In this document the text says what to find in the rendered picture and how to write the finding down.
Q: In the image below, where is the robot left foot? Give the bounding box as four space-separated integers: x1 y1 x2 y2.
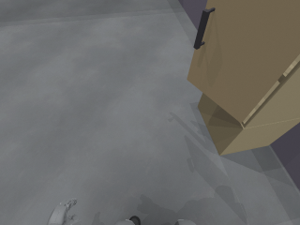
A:
129 216 141 225

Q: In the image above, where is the handle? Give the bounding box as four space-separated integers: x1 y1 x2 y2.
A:
193 7 215 50

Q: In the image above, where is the cupboard door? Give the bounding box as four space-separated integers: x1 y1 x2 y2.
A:
187 0 300 123

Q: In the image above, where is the left robot hand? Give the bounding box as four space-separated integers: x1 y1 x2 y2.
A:
47 198 81 225

